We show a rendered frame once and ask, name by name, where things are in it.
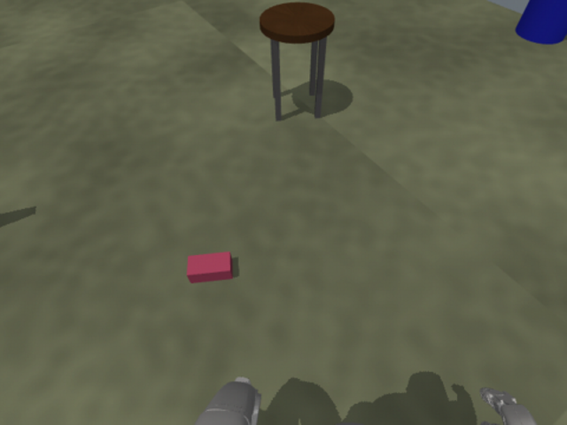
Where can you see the carton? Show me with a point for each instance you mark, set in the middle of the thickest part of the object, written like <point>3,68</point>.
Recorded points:
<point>210,267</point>

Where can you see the right robot hand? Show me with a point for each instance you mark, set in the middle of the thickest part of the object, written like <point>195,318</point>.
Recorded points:
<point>506,406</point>

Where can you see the stool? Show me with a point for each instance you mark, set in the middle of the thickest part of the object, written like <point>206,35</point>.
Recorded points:
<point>298,23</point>

